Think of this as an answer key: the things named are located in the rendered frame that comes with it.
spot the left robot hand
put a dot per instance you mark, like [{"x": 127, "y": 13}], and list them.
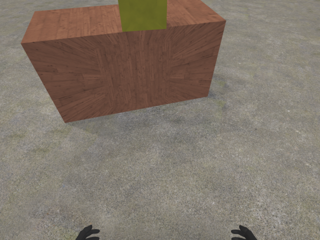
[{"x": 87, "y": 231}]

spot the right robot hand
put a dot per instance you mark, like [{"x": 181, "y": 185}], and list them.
[{"x": 244, "y": 232}]

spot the carton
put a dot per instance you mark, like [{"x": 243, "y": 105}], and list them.
[{"x": 141, "y": 15}]

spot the pedestal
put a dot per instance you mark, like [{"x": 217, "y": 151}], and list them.
[{"x": 91, "y": 68}]

